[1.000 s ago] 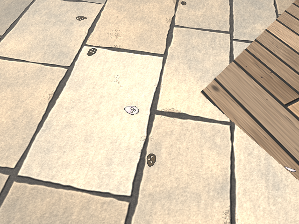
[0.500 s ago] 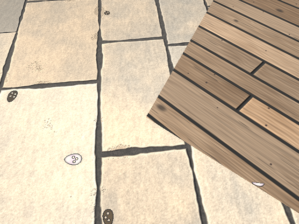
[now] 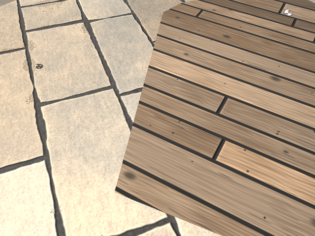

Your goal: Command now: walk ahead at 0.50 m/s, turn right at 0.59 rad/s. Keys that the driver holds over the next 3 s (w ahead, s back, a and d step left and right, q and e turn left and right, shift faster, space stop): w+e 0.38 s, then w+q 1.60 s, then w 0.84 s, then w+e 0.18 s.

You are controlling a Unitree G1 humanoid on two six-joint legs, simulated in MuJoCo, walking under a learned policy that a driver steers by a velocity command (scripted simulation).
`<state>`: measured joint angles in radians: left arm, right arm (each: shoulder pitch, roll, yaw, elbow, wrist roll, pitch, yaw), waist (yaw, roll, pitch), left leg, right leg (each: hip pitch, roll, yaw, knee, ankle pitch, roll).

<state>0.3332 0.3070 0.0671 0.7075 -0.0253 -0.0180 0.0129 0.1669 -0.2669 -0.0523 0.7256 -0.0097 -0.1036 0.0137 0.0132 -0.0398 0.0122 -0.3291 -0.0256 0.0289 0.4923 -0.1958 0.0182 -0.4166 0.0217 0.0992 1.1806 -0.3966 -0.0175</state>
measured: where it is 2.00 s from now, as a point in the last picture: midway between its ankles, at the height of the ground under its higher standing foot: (173, 130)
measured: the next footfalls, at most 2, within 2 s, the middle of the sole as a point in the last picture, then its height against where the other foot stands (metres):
right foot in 0.40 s outside the picture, level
left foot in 0.94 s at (169, 191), level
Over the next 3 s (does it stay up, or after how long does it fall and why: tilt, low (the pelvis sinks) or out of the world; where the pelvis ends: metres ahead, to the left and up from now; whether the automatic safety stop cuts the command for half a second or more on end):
stays up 1.53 0.32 -0.01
